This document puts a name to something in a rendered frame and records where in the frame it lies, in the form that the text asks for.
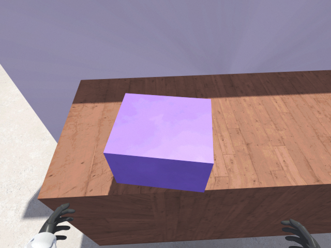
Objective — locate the right robot hand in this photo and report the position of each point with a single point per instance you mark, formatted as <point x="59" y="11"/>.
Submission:
<point x="306" y="239"/>

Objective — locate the robot left forearm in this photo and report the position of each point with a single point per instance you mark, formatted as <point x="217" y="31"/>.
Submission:
<point x="42" y="240"/>

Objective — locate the pedestal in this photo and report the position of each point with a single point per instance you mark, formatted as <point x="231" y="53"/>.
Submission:
<point x="272" y="161"/>

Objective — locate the left robot hand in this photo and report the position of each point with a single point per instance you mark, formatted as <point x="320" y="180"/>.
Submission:
<point x="51" y="223"/>

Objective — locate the carton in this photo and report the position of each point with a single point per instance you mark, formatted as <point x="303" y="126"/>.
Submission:
<point x="163" y="142"/>

